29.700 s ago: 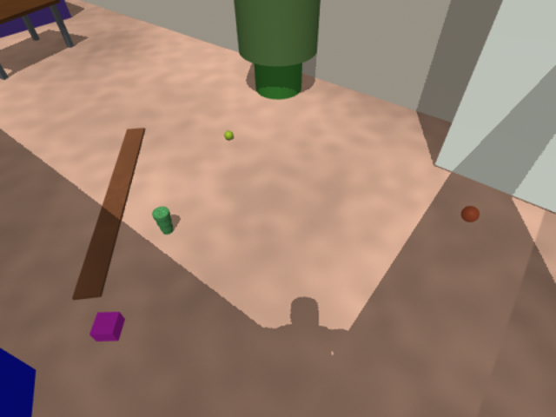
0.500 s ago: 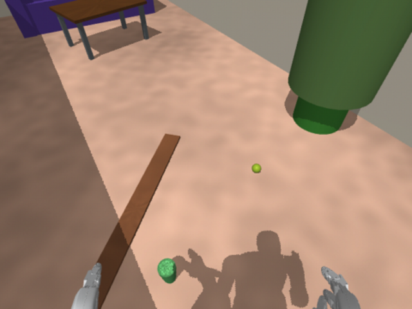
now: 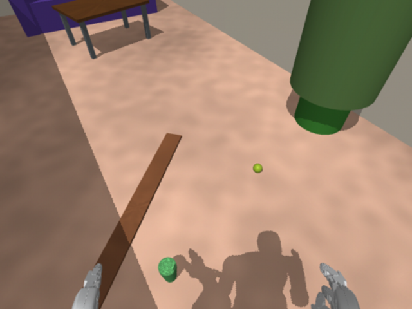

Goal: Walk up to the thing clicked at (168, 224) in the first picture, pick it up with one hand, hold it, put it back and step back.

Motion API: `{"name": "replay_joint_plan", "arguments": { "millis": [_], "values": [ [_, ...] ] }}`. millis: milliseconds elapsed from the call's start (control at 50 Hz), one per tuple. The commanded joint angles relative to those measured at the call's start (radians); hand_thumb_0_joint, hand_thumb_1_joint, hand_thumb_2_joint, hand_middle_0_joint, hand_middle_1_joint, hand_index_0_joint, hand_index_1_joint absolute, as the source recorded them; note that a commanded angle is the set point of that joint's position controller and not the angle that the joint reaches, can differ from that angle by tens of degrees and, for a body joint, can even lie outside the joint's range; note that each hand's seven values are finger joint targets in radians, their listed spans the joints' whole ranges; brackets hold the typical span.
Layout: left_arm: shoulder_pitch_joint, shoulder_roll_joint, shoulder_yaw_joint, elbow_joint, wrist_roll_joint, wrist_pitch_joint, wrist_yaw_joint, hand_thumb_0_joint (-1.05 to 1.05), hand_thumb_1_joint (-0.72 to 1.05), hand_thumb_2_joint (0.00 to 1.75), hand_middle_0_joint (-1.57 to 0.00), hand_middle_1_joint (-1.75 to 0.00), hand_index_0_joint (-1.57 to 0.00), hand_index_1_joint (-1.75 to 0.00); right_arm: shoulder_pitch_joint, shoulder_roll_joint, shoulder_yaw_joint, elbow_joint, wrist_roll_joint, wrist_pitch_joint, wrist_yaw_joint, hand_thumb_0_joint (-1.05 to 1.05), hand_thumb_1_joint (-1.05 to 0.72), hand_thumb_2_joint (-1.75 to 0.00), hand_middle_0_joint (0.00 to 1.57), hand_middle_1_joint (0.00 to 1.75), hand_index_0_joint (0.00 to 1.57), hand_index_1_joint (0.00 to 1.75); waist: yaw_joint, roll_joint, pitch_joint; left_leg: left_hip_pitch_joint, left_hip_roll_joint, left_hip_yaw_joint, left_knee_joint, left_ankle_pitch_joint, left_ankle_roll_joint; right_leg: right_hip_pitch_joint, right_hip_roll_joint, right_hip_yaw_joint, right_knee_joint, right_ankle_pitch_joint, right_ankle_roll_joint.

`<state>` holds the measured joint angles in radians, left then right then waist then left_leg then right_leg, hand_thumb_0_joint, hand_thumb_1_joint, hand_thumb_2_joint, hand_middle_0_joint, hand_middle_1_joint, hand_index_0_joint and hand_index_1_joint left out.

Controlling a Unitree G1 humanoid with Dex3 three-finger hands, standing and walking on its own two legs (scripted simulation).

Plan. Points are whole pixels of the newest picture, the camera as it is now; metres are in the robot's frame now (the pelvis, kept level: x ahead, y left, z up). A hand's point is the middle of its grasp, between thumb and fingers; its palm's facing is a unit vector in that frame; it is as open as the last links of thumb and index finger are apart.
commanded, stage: home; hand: left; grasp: from the side
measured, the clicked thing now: (169, 271) +0.44 +0.19 -0.66
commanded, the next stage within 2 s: stand in 0.32 s
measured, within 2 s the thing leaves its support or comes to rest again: neither
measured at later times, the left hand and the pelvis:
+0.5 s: hand out of the picture +0.17 +0.19 -0.06, palm faces +0.11 -0.96 -0.27, open 17.3 cm; pelvis +0.00 +0.00 +0.00, yaw +0 degrees
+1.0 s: hand out of the picture +0.15 +0.21 -0.10, palm faces -0.03 -0.94 -0.33, open 7.9 cm; pelvis +0.00 +0.01 +0.01, yaw +0 degrees
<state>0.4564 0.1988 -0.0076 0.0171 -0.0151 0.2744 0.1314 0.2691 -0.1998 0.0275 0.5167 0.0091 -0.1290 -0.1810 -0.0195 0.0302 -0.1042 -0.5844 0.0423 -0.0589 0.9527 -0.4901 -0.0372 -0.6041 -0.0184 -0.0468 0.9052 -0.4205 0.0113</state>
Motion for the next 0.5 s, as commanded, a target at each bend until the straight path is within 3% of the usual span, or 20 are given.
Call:
{"name": "replay_joint_plan", "arguments": {
  "millis": [0, 280, 400, 440, 480],
  "values": [
    [-0.025, 0.094, 0.052, -0.188, 0.012, -0.05, 0.015, 0.0, -0.56, 0.05, -0.05, -0.06, -0.05, -0.06, -0.069, -0.111, -0.047, -0.157, -0.003, -0.059, -0.015, 0.0, -0.9, -0.9, 0.2, 0.3, 0.2, 0.3, -0.002, -0.005, -0.092, 0.009, -0.042, 0.054, -0.162, 0.186, 0.039, 0.102, 0.029, -0.02, -0.152, 0.144, -0.013],
    [-0.029, 0.102, 0.06, -0.193, 0.015, -0.053, 0.016, 0.0, -0.55, 0.05, -0.05, -0.06, -0.05, -0.06, -0.067, -0.112, -0.048, -0.159, -0.004, -0.063, -0.018, 0.0, -0.9, -0.9, 0.2, 0.3, 0.2, 0.3, -0.002, -0.003, -0.106, 0.019, -0.041, 0.055, -0.151, 0.214, 0.039, 0.112, 0.027, -0.018, -0.152, 0.171, -0.012],
    [-0.035, 0.1, 0.057, -0.182, 0.014, -0.053, 0.014, 0.0, -0.55, 0.06, -0.05, -0.06, -0.05, -0.06, -0.067, -0.113, -0.048, -0.157, -0.004, -0.065, -0.016, 0.0, -0.9, -0.9, 0.2, 0.3, 0.2, 0.3, 0.001, 0.002, -0.077, 0.001, -0.04, 0.054, -0.164, 0.177, 0.038, 0.099, 0.029, -0.021, -0.151, 0.134, -0.013],
    [-0.032, 0.098, 0.055, -0.192, 0.014, -0.054, 0.015, 0.0, -0.39, 0.22, -0.2, -0.22, -0.2, -0.22, -0.071, -0.111, -0.046, -0.16, -0.003, -0.065, -0.015, 0.0, -0.9, -0.9, 0.2, 0.3, 0.2, 0.3, 0.002, -0.001, -0.087, 0.007, -0.04, 0.05, -0.164, 0.185, 0.037, 0.103, 0.03, -0.024, -0.149, 0.137, -0.014],
    [-0.036, 0.095, 0.051, -0.189, 0.013, -0.054, 0.014, 0.0, -0.23, 0.38, -0.2, -0.3, -0.2, -0.3, -0.066, -0.113, -0.047, -0.155, -0.004, -0.065, -0.015, 0.0, -0.9, -0.9, 0.2, 0.3, 0.2, 0.3, -0.002, 0.012, -0.071, 0.007, -0.038, 0.052, -0.169, 0.178, 0.037, 0.095, 0.031, -0.023, -0.15, 0.133, -0.015]
  ]
}}
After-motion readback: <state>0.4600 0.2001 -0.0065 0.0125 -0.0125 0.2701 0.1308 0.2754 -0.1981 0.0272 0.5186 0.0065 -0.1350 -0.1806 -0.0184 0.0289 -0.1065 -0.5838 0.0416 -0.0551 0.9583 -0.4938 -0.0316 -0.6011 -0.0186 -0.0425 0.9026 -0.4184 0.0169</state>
